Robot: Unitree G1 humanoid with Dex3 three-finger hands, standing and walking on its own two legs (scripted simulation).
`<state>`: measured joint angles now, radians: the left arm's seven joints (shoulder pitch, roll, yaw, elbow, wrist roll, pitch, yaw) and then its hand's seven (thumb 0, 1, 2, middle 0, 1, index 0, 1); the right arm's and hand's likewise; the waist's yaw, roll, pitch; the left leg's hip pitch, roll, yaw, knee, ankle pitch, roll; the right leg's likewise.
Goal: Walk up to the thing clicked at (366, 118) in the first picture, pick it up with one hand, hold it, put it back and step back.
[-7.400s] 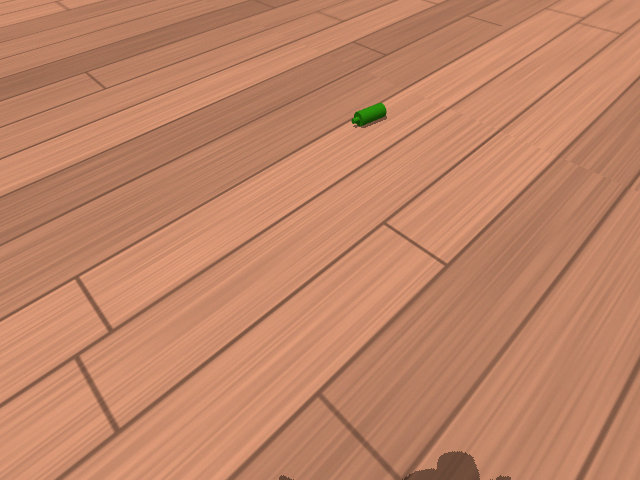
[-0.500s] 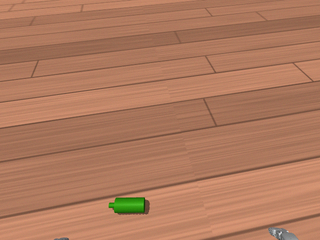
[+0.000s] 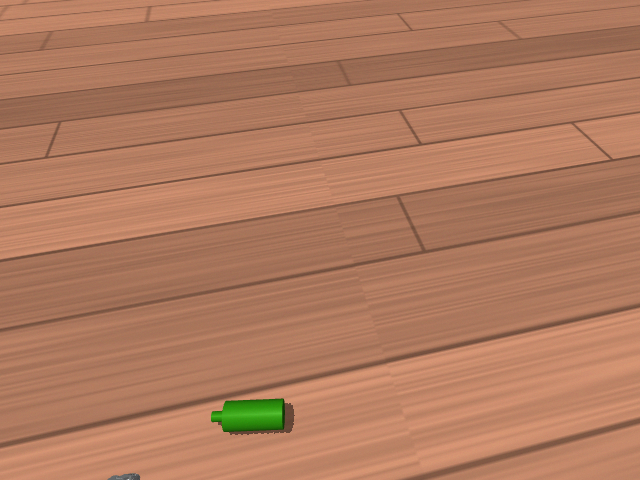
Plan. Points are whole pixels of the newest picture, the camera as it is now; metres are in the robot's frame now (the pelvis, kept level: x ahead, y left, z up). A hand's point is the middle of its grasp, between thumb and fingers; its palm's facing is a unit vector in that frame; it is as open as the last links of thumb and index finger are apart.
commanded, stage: stand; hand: left
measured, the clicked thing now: (247, 415) +0.39 +0.25 -0.74
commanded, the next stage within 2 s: none
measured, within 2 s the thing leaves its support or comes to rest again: neither
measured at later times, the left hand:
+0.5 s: hand out of the picture +0.08 +0.24 -0.15, palm faces -0.02 -0.94 -0.34, open 7.4 cm
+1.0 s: hand out of the picture +0.08 +0.24 -0.15, palm faces -0.03 -0.94 -0.34, open 7.4 cm
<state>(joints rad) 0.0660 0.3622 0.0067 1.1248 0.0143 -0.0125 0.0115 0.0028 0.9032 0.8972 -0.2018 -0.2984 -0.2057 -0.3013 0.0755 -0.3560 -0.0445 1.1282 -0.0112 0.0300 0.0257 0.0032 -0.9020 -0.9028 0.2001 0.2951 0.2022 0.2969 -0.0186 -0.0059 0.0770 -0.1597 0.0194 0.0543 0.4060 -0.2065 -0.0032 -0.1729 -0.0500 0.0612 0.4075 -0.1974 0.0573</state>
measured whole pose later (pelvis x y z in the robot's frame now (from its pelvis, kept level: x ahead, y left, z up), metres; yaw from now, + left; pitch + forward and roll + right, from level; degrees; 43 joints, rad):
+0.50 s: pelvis +0.01 -0.01 +0.00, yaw +1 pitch -3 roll +0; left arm 0.10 0.35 0.01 1.13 0.01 -0.01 0.00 0.00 0.90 0.90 -0.20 -0.30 -0.21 -0.30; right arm 0.05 -0.34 -0.03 1.15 -0.01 0.00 0.01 0.00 -0.90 -0.90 0.20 0.30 0.20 0.30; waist -0.01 -0.01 0.06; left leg -0.11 0.04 0.03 0.33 -0.17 -0.03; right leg -0.12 -0.03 0.04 0.34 -0.17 0.04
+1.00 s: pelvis +0.00 -0.02 +0.00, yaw +1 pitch -3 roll +0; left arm 0.10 0.36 0.00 1.12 0.01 -0.01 -0.01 0.00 0.90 0.90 -0.20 -0.30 -0.20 -0.30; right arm 0.09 -0.34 -0.02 1.16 -0.01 0.00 0.01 0.00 -0.90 -0.90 0.20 0.30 0.20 0.30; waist -0.02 -0.01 0.06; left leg -0.11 0.04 0.03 0.33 -0.17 -0.03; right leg -0.12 -0.03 0.04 0.34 -0.17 0.04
